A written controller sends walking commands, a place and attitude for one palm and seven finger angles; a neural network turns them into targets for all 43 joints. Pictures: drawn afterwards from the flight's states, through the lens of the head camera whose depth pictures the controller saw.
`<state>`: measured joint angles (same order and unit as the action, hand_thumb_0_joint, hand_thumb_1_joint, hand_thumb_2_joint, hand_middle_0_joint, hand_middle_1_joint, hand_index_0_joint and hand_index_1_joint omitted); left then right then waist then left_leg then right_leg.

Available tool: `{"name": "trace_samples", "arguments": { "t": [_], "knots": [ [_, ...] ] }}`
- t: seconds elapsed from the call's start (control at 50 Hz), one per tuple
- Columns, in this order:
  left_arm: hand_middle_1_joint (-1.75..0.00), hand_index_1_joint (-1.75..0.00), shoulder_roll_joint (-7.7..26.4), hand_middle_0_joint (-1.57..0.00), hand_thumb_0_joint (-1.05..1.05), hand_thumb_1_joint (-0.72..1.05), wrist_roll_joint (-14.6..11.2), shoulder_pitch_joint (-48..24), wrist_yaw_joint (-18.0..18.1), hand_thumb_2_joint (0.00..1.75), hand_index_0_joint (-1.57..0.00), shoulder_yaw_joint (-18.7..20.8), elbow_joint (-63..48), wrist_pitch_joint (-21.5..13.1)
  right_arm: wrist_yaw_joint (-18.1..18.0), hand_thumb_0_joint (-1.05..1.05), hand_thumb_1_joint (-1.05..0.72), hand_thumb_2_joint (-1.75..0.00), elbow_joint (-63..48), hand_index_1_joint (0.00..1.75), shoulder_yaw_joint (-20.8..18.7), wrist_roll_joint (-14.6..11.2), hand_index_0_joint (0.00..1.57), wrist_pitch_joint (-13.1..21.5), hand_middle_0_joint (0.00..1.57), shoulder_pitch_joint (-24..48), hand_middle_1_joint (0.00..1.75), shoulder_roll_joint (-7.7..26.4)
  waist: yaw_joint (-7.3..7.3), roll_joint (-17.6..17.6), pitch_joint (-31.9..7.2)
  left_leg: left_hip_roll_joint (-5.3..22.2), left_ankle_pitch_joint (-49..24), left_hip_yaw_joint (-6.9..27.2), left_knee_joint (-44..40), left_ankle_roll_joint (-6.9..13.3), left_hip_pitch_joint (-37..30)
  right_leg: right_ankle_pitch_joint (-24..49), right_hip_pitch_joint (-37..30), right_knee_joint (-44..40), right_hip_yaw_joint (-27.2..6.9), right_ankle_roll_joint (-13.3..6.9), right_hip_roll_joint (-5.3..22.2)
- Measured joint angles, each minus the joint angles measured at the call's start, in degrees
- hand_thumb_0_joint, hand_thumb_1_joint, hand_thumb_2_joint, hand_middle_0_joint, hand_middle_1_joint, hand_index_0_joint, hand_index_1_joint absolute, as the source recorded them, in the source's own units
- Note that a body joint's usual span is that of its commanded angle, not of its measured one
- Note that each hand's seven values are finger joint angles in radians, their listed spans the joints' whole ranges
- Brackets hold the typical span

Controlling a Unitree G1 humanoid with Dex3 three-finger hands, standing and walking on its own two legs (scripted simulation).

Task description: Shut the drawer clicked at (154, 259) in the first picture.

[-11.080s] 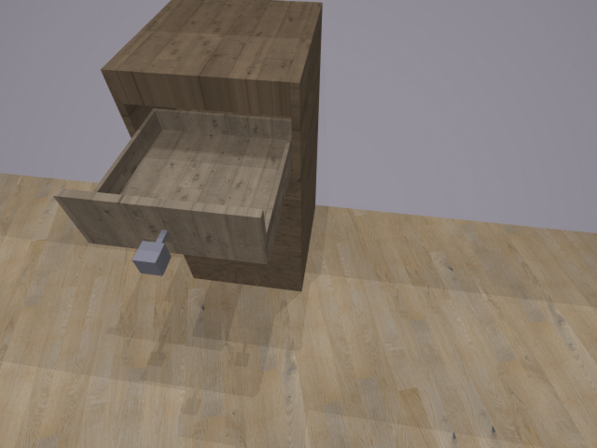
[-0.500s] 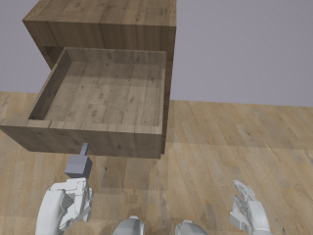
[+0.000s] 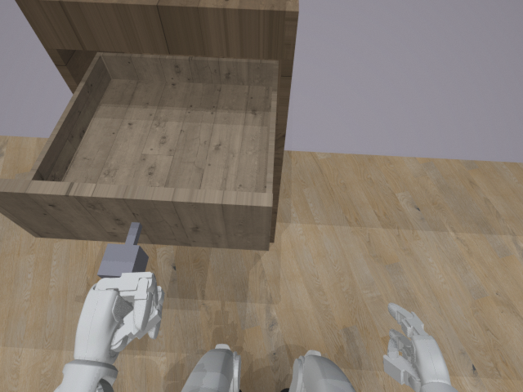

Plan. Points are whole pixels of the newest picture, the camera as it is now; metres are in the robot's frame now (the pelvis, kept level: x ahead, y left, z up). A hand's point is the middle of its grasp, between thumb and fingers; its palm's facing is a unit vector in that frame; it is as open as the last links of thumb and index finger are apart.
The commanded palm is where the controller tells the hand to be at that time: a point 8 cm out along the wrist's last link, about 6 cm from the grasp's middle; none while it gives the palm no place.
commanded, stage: bring the fist close to the handle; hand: left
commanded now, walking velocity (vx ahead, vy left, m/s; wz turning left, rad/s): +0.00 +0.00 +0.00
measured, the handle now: (129, 250) +0.30 +0.21 +0.04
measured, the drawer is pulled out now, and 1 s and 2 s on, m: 0.29 0.24 0.11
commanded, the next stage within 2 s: push the drawer shut in 0.26 s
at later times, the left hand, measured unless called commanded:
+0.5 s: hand (158, 312) +0.22 +0.15 +0.04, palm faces -0.02 -1.00 -0.06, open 3.3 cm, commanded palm +0.21 +0.21 +0.04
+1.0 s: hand (167, 270) +0.28 +0.15 +0.04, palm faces -0.04 -1.00 -0.05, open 3.4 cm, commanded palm +0.27 +0.21 +0.04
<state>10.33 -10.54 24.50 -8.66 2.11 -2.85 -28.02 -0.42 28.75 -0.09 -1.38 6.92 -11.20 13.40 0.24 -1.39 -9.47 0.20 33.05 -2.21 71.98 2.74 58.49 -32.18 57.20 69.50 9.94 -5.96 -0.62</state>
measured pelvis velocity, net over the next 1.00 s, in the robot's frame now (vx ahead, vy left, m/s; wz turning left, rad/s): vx -0.01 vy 0.00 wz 0.00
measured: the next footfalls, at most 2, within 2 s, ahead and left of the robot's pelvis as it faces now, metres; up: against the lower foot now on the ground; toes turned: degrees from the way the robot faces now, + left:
none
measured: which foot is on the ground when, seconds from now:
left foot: down 0.00-1.00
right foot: down 0.00-1.00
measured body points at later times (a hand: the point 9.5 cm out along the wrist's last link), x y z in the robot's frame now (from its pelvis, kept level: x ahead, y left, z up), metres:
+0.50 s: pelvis +0.00 +0.00 +0.00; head +0.09 +0.00 +0.44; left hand +0.22 +0.20 +0.05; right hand +0.19 -0.23 -0.08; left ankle +0.01 +0.09 -0.63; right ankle +0.02 -0.06 -0.63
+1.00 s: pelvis -0.01 +0.00 +0.01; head +0.08 +0.00 +0.45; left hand +0.27 +0.20 +0.05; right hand +0.17 -0.24 -0.09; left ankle +0.01 +0.09 -0.63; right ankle +0.02 -0.06 -0.63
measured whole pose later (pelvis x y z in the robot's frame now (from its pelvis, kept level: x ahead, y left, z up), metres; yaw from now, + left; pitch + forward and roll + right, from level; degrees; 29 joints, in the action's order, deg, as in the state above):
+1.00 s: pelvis -0.01 +0.00 +0.01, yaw +0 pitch +19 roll -2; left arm 12.0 -10.0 8.1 -6.4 2.4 8.2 -23.1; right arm -0.5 29.5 1.6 -1.5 5.3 -12.5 14.7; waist 1.4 -1.8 -9.4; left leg -0.1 31.4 -2.1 69.8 2.9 57.7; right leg -30.5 56.3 67.3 9.9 -5.7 -0.6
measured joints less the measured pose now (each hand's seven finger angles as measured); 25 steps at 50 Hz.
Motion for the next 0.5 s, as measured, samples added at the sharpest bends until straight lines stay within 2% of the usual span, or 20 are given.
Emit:
{"name": "trace_samples", "arguments": {
  "t": [0.12,0.22,0.5],
  "knots": [
    [-1.60,-1.60,0.24,-1.40,0.02,0.90,-0.20,-0.26,0.51,0.90,-1.43,-0.30,-0.04,2.16,-0.25,0.02,-0.91,-0.90,-0.90,0.30,0.54,-0.37,0.21,-0.74,0.20,-0.17,0.30,-0.03,0.13,-0.65,-0.02,-0.06,-0.54,0.05,-0.72,0.08,-0.50,0.55,-0.56,-0.79,0.02,0.12,0.01],
    [-1.60,-1.60,-0.14,-1.40,0.02,0.90,-0.12,0.09,1.52,0.90,-1.43,-0.66,0.22,2.58,-0.26,0.02,-0.90,-0.90,-1.45,0.30,0.75,-0.29,0.21,-0.59,0.20,-0.56,0.30,-0.06,0.33,-0.71,-0.43,-0.08,-0.75,-0.09,-1.20,0.12,-0.84,0.77,-0.81,-1.17,-0.16,0.15,-0.01],
    [-1.60,-1.60,0.62,-1.40,0.02,0.90,0.95,-0.13,2.73,0.90,-1.41,-1.45,0.49,0.10,-0.05,0.02,-0.90,-0.90,-1.57,0.30,0.62,0.22,0.21,-0.27,0.20,-0.57,0.30,0.51,0.45,-0.41,-0.32,-0.04,-0.15,0.20,-0.11,0.07,0.01,0.20,-0.13,-0.30,0.11,0.07,-0.05]
  ]
}}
